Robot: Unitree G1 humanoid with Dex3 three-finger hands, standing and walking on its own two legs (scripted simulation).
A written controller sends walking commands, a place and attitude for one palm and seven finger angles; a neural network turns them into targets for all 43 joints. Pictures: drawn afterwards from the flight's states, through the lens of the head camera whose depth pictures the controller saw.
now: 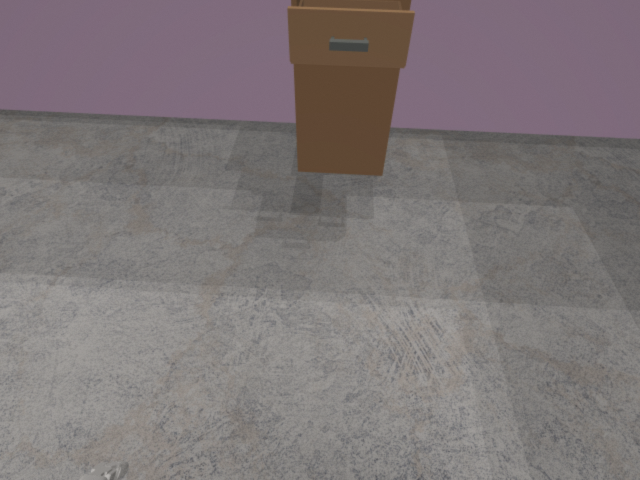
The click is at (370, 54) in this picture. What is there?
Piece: drawer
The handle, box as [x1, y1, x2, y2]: [329, 36, 368, 51]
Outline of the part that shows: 329,41 329,49 332,50 367,51 368,40 366,38 364,38 363,40 334,39 333,36 331,36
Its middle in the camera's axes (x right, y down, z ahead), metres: +0.08 -0.61 +1.20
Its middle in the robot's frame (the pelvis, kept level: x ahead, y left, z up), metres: +1.31 -0.02 +0.00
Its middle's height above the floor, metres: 0.77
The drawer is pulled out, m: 0.29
